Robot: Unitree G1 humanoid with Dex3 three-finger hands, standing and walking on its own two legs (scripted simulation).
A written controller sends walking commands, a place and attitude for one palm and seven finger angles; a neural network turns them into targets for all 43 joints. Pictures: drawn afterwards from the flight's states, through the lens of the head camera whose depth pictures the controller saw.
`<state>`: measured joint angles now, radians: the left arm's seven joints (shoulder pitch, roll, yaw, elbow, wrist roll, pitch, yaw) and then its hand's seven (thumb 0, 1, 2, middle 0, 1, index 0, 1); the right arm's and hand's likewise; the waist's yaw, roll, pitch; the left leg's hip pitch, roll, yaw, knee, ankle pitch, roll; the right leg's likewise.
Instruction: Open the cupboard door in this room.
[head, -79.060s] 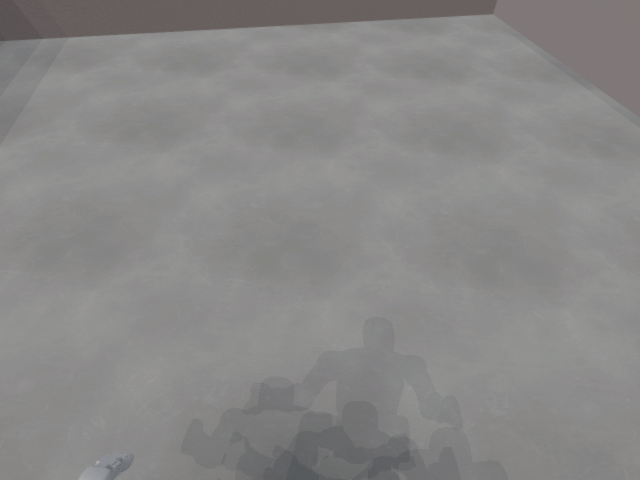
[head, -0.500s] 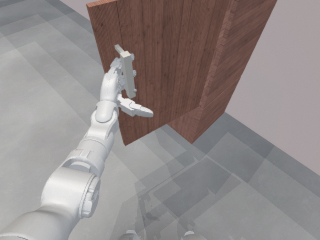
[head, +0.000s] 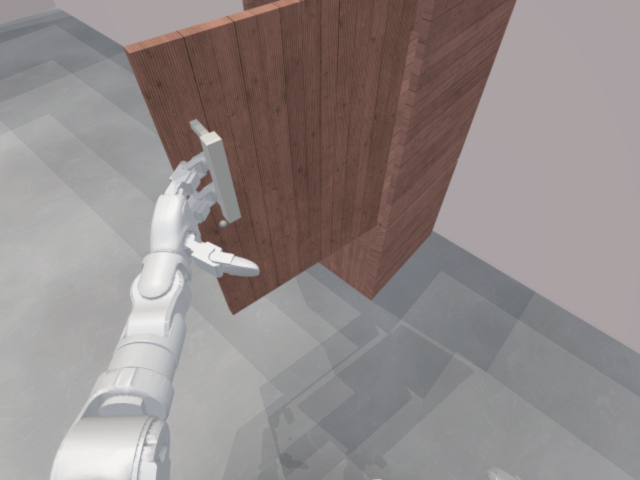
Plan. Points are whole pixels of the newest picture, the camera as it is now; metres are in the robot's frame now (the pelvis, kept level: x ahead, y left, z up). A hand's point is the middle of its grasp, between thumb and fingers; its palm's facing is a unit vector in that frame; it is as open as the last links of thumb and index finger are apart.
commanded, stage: slide the hand sideways off the handle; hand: left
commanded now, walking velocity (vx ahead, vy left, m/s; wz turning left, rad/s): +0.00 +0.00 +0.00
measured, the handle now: (215, 173) +0.50 +0.14 +0.10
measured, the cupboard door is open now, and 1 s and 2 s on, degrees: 78 77 77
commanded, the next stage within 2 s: draw the hand back to the body in 0.30 s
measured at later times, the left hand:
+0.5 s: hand (182, 250) +0.37 +0.16 +0.09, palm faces -0.03 -1.00 -0.01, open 16.3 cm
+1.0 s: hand (101, 297) +0.29 +0.21 +0.14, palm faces +0.12 -0.98 -0.17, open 15.7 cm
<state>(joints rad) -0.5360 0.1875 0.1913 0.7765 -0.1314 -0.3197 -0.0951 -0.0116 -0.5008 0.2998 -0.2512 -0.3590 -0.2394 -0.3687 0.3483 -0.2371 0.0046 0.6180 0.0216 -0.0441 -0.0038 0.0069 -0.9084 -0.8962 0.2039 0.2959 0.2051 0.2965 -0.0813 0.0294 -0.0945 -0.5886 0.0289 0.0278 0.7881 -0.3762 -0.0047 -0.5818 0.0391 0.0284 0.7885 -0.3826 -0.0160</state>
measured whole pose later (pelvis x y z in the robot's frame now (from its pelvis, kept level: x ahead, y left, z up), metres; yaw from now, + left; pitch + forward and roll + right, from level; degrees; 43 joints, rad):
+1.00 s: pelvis +0.00 +0.00 +0.02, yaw +3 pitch +1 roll +0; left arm -0.02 0.31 0.17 0.11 -0.18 -0.11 -0.14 -0.01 -0.40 0.35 -0.15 -0.30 -0.16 -0.30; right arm 0.20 -0.25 0.04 0.60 0.04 -0.15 -0.09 0.01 -0.91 -0.90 0.20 0.30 0.20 0.30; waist 0.02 0.05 -0.04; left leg -0.36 0.01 -0.03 0.67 -0.33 -0.01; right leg -0.32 0.02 -0.03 0.66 -0.35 -0.02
